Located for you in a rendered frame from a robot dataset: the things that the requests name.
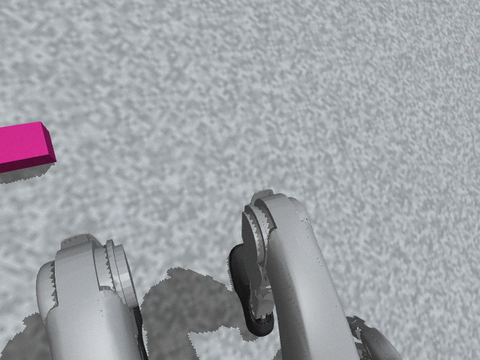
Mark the carton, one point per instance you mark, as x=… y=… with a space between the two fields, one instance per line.
x=25 y=145

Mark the right robot hand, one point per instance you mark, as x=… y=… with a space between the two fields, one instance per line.
x=374 y=346

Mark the left robot foot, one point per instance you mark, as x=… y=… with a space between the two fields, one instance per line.
x=139 y=324

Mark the right robot foot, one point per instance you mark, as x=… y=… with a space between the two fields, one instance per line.
x=241 y=283

